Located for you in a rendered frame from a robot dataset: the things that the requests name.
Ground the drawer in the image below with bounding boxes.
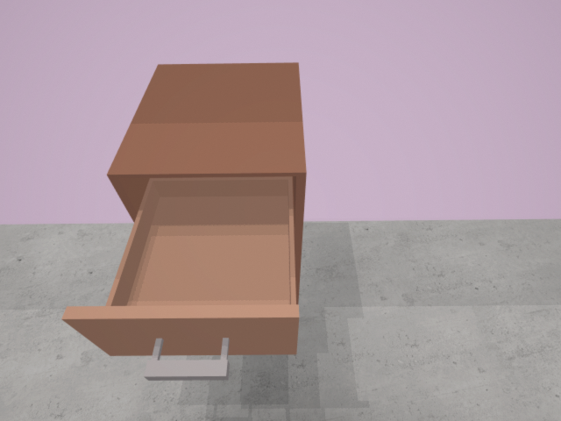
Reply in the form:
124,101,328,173
62,176,299,356

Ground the cabinet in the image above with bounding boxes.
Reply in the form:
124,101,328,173
107,62,307,304

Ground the handle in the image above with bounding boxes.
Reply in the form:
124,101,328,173
144,338,230,381

